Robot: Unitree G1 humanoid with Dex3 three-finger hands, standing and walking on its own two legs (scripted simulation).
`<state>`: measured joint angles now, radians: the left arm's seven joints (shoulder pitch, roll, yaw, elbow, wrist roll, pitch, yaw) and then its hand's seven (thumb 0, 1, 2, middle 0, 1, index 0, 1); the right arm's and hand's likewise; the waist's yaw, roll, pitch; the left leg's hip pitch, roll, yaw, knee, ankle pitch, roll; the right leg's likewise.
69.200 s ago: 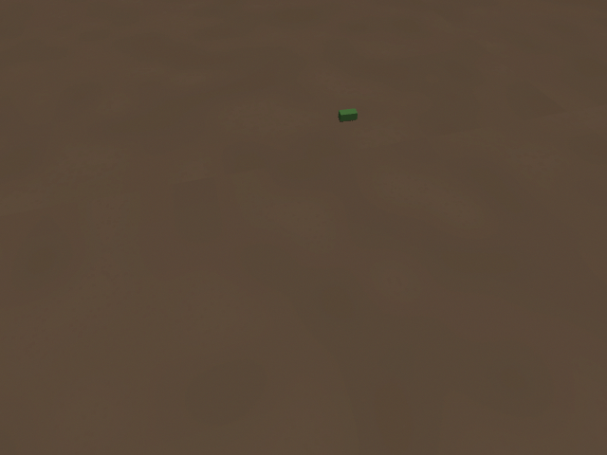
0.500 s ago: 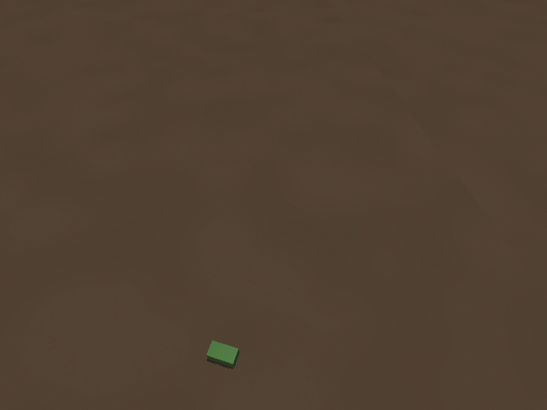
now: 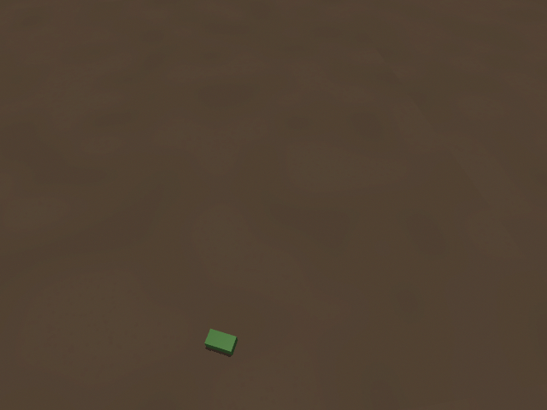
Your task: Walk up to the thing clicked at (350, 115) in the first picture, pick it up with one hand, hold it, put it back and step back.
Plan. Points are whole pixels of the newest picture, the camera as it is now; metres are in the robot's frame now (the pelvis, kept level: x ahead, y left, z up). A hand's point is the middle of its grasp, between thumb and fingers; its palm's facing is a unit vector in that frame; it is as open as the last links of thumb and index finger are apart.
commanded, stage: step back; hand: left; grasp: from above
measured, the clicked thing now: (221, 341) +0.42 +0.22 -0.75
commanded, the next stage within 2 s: none
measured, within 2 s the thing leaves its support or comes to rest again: neither
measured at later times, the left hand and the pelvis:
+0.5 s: hand out of the picture +0.04 +0.24 -0.15, palm faces +0.02 -0.91 -0.41, open 7.4 cm; pelvis -0.09 -0.02 -0.02, yaw +2 degrees
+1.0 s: hand out of the picture -0.14 +0.26 -0.17, palm faces -0.04 -0.91 -0.41, open 7.4 cm; pelvis -0.23 -0.02 -0.02, yaw -3 degrees
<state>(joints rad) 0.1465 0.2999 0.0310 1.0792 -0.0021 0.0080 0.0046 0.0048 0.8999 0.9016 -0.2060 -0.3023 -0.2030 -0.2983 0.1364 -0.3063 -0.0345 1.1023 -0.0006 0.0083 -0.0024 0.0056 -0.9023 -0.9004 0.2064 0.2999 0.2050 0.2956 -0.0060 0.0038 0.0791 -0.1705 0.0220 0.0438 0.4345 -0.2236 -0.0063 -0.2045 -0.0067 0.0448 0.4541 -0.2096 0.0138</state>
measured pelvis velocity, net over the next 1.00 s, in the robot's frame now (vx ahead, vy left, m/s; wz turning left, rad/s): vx -0.23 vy -0.02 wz -0.05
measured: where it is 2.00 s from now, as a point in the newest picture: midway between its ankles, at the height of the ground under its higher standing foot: outside the picture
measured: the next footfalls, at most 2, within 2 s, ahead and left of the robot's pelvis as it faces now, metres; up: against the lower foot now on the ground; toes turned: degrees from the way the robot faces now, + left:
left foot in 0.58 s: -0.10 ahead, +0.10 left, +0.00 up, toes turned +0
right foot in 0.98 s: -0.19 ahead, -0.14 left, +0.00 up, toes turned +1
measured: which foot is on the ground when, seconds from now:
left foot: down 0.00-0.20, up 0.22-0.56, down 0.58-1.00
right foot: down 0.00-0.62, up 0.64-0.96, down 0.98-1.00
